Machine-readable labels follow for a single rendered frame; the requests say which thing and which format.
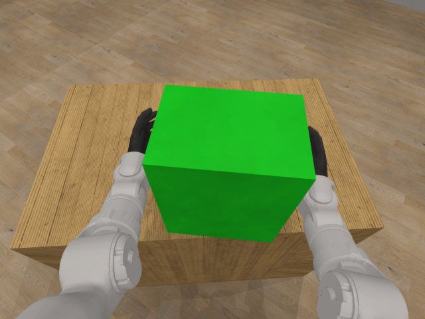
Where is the left robot forearm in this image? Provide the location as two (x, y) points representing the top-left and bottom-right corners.
(59, 152), (150, 288)

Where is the pedestal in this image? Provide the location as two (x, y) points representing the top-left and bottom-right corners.
(9, 78), (384, 287)

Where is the right robot upper arm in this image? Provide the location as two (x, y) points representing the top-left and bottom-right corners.
(316, 268), (408, 319)

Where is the carton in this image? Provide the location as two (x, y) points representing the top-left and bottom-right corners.
(142, 84), (316, 243)

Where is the left robot upper arm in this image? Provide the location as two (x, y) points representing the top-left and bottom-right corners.
(15, 232), (142, 319)

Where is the right robot forearm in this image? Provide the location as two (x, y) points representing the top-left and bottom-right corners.
(297, 175), (408, 312)

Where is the right robot hand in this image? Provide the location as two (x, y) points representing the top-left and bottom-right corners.
(308, 126), (328, 177)

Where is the left robot hand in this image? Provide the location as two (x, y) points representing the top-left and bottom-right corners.
(127, 108), (157, 154)

